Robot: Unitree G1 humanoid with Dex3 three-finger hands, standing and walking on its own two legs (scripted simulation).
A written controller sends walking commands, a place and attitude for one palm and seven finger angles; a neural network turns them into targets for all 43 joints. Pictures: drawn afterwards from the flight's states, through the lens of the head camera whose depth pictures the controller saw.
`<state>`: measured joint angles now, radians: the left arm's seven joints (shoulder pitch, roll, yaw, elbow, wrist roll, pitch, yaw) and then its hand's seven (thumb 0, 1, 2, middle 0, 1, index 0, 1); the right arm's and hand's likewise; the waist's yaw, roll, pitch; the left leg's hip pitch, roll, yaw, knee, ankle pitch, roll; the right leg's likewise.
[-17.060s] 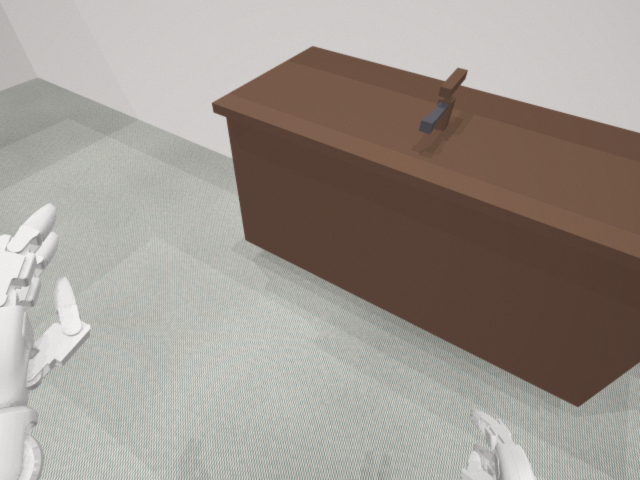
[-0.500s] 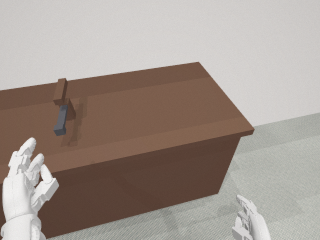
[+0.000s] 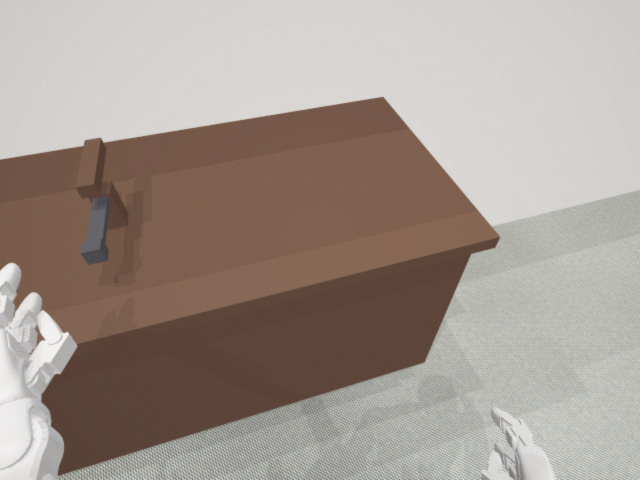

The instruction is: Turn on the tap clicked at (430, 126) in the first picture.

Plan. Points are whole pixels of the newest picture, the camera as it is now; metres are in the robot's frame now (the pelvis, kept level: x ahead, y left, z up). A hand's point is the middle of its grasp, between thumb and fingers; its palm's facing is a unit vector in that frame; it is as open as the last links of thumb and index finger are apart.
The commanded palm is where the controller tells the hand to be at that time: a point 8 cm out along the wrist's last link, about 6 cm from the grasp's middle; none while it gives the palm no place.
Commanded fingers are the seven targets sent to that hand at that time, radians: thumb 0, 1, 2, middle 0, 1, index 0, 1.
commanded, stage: reach beside the lever's end, fingers flat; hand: left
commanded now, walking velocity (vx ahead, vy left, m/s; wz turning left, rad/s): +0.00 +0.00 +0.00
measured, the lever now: (94, 251) +0.41 +0.39 +0.02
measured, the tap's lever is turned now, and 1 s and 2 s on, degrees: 0 0 1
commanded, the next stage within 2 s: push the lever round in 1.62 s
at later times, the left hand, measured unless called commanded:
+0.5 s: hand (72, 303) +0.30 +0.35 +0.06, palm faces +0.62 -0.78 -0.09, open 7.6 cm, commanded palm +0.26 +0.38 +0.05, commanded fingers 0.00 0.90 0.90 -0.17 -0.20 -0.17 -0.20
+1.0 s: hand (79, 283) +0.36 +0.39 +0.02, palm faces +0.59 -0.80 -0.09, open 7.8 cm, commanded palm +0.32 +0.42 +0.02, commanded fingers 0.00 0.90 0.90 -0.15 -0.15 -0.15 -0.15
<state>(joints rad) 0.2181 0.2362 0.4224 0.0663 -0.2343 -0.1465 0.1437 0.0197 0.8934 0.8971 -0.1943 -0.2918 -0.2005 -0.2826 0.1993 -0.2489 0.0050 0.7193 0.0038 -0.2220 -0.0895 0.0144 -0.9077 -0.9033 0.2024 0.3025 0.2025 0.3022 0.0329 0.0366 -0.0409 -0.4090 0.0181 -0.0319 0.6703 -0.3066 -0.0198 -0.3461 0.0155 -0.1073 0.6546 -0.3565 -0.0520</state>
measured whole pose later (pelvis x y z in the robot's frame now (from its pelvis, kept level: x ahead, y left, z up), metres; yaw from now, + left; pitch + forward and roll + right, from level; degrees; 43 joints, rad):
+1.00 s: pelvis -0.01 +0.03 -0.04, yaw -2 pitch +15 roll -3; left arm -0.34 0.48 0.63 0.80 -0.15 -0.37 0.01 0.02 0.90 0.90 -0.15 -0.17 -0.16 -0.16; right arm 0.29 -0.27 0.00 0.72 -0.03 -0.06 -0.06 0.01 -0.91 -0.90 0.20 0.30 0.20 0.30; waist -0.04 0.01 -0.09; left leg -0.81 0.02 -0.03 0.97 -0.42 0.02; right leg -0.72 0.01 -0.10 0.89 -0.43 -0.02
